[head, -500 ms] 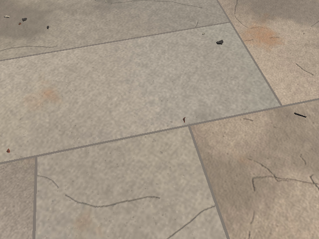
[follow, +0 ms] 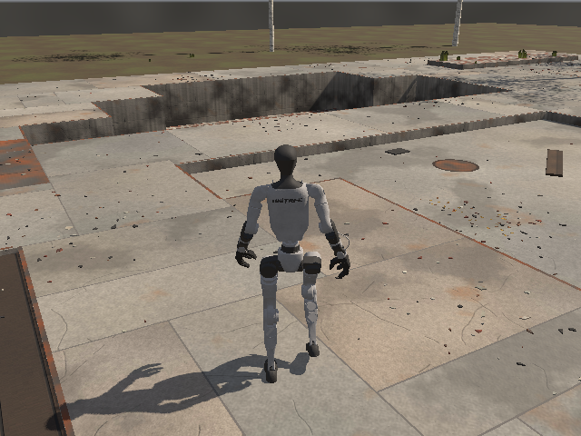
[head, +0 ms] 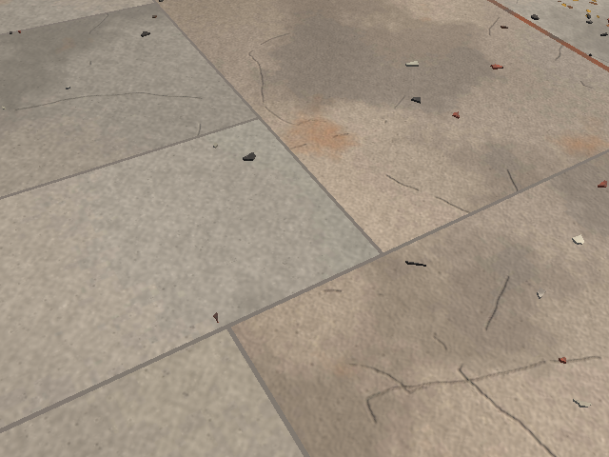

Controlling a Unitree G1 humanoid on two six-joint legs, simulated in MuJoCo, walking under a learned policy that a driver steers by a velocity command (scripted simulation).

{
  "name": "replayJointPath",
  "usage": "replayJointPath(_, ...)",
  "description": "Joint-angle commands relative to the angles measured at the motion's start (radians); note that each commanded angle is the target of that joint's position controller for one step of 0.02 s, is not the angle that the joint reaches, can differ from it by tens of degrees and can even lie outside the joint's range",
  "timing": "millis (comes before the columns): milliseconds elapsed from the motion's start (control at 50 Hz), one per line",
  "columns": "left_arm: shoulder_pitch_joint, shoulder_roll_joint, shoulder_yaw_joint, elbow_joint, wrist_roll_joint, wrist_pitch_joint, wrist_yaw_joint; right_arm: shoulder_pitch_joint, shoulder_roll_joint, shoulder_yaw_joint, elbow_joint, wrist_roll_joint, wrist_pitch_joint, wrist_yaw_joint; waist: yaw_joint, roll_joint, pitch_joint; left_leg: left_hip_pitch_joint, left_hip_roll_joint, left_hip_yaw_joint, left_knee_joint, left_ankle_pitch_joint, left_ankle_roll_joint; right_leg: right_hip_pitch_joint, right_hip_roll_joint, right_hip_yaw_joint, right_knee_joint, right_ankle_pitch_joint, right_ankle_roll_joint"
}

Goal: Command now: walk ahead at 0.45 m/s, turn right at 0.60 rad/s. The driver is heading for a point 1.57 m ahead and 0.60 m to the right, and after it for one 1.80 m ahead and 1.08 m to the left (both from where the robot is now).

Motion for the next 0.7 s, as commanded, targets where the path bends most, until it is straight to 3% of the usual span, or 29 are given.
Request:
replayJointPath(20, -0.116, 0.036, -0.002, -0.087, -0.001, -0.005, -0.016, 0.023, -0.122, -0.030, -0.043, -0.003, -0.027, 0.012, -0.026, 0.142, 0.145, 0.076, 0.231, -0.146, -0.177, -0.060, 0.116, -0.217, -0.050, -0.009, -0.006, 0.043, 0.017)
replayJointPath(100, -0.228, 0.016, -0.019, -0.128, -0.001, -0.008, -0.031, 0.055, -0.129, -0.032, -0.022, -0.002, -0.030, 0.016, -0.060, 0.173, 0.163, 0.103, 0.237, -0.035, -0.151, 0.119, 0.114, -0.154, -0.081, -0.079, -0.203, 0.064, 0.015)
replayJointPath(180, -0.292, 0.009, -0.033, -0.162, 0.005, -0.012, -0.036, 0.078, -0.155, -0.038, 0.010, 0.002, -0.020, 0.009, -0.068, 0.195, 0.172, 0.116, 0.255, 0.055, -0.086, 0.326, 0.091, -0.001, -0.063, -0.190, -0.396, -0.036, -0.045)
replayJointPath(220, -0.223, 0.024, -0.025, -0.149, 0.010, -0.015, -0.021, 0.084, -0.179, -0.039, 0.026, 0.008, -0.011, 0.005, -0.021, 0.206, 0.117, 0.132, 0.261, 0.108, 0.075, 0.725, 0.078, 0.151, 0.008, -0.242, -0.448, -0.109, -0.096)
replayJointPath(240, -0.103, 0.041, -0.014, -0.116, 0.010, -0.024, -0.009, 0.083, -0.192, -0.039, 0.032, 0.013, -0.005, 0.004, 0.040, 0.194, 0.039, 0.117, 0.257, 0.141, 0.254, 0.894, 0.072, 0.301, 0.054, -0.247, -0.485, -0.110, -0.125)
replayJointPath(260, 0.085, 0.071, 0.004, -0.055, 0.016, -0.034, 0.007, 0.072, -0.190, -0.034, 0.024, 0.017, -0.002, 0.002, 0.128, 0.148, -0.079, 0.005, 0.233, 0.172, 0.494, 0.833, 0.047, 0.561, 0.072, -0.214, -0.545, -0.061, -0.157)
replayJointPath(280, 0.219, 0.181, 0.037, -0.033, 0.017, -0.035, 0.026, 0.074, -0.126, -0.016, -0.034, 0.026, -0.005, 0.013, 0.178, -0.021, -0.221, -0.328, 0.178, 0.175, 0.824, 0.418, 0.001, 0.893, -0.166, 0.134, -0.602, -0.312, -0.239)
replayJointPath(300, 0.211, 0.268, 0.053, -0.047, -0.018, -0.032, 0.037, 0.016, -0.081, -0.010, -0.106, 0.011, -0.018, 0.029, 0.137, -0.196, -0.300, -0.605, 0.010, 0.048, 1.081, -0.283, -0.039, 1.016, -0.395, 0.656, -0.747, -0.234, -0.328)
replayJointPath(320, 0.228, 0.251, 0.051, -0.037, -0.023, -0.025, 0.046, -0.106, -0.142, -0.022, -0.128, 0.007, -0.023, 0.032, 0.184, -0.054, -0.220, -0.705, 0.041, -0.087, 1.128, -0.215, -0.026, 0.984, -0.372, 0.579, -0.764, -0.032, -0.327)
replayJointPath(340, 0.190, 0.202, 0.038, -0.015, -0.026, -0.027, 0.057, -0.121, -0.113, -0.010, -0.131, 0.018, -0.032, 0.034, 0.142, -0.016, -0.099, -0.711, 0.087, -0.089, 1.083, -0.133, -0.014, 0.869, -0.344, 0.422, -0.742, 0.122, -0.318)
replayJointPath(360, 0.138, 0.145, 0.021, -0.015, -0.029, -0.032, 0.062, -0.097, -0.105, -0.006, -0.115, 0.014, -0.035, 0.032, 0.088, 0.026, -0.017, -0.645, 0.120, -0.091, 0.971, -0.094, -0.011, 0.717, -0.289, 0.324, -0.754, 0.233, -0.279)
replayJointPath(380, 0.090, 0.118, 0.010, -0.020, -0.033, -0.037, 0.065, -0.081, -0.108, -0.009, -0.113, -0.004, -0.023, 0.033, 0.044, 0.021, 0.021, -0.579, 0.132, -0.098, 0.912, -0.101, -0.019, 0.611, -0.240, 0.264, -0.772, 0.285, -0.262)
replayJointPath(420, 0.048, 0.095, -0.001, -0.033, -0.036, -0.051, 0.062, -0.027, -0.101, -0.008, -0.095, -0.026, 0.011, 0.040, 0.000, 0.002, 0.019, -0.493, 0.125, -0.085, 0.860, -0.107, -0.038, 0.505, -0.192, 0.211, -0.803, 0.329, -0.269)
replayJointPath(480, 0.085, 0.116, 0.004, -0.012, -0.038, -0.068, 0.058, -0.101, -0.081, -0.003, -0.125, -0.024, 0.032, 0.045, 0.004, -0.002, 0.063, -0.526, 0.111, -0.064, 0.745, -0.016, -0.062, 0.440, -0.165, 0.200, -0.859, 0.278, -0.278)
replayJointPath(540, 0.138, 0.110, 0.002, 0.010, -0.040, -0.073, 0.056, -0.237, -0.068, 0.005, -0.167, -0.021, 0.029, 0.049, 0.044, -0.010, 0.106, -0.567, 0.097, -0.060, 0.570, 0.128, -0.068, 0.457, -0.143, 0.195, -0.873, 0.259, -0.254)
replayJointPath(620, 0.220, 0.108, -0.002, 0.047, -0.039, -0.083, 0.062, -0.358, -0.055, 0.017, -0.199, -0.008, 0.015, 0.059, 0.100, -0.009, 0.100, -0.518, 0.059, -0.044, 0.389, 0.258, -0.039, 0.542, -0.160, 0.184, -0.843, 0.376, -0.216)
replayJointPath(660, 0.236, 0.120, -0.003, 0.060, -0.035, -0.085, 0.068, -0.383, -0.066, 0.014, -0.211, -0.006, 0.010, 0.059, 0.102, -0.005, 0.107, -0.483, 0.043, -0.051, 0.334, 0.249, -0.011, 0.590, -0.191, 0.205, -0.825, 0.417, -0.199)
replayJointPath(700, 0.221, 0.139, -0.002, 0.067, -0.029, -0.086, 0.076, -0.337, -0.088, 0.005, -0.200, -0.007, 0.005, 0.054, 0.073, -0.011, 0.104, -0.390, 0.013, -0.046, 0.278, 0.171, 0.022, 0.623, -0.207, 0.208, -0.779, 0.518, -0.171)
Velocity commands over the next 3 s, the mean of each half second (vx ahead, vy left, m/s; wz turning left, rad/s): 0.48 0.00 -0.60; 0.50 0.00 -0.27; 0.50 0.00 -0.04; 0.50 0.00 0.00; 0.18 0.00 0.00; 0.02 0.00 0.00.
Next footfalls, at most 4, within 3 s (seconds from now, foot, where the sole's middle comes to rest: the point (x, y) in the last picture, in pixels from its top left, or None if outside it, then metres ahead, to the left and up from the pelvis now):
0.26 right None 0.24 -0.16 -0.79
0.76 left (337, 434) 0.60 -0.10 -0.79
1.26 right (452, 369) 0.76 -0.40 -0.79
1.80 left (415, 261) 1.12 -0.37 -0.79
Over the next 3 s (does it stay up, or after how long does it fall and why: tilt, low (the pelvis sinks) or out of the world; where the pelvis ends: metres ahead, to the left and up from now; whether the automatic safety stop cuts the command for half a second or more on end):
stays up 1.18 -0.48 -0.01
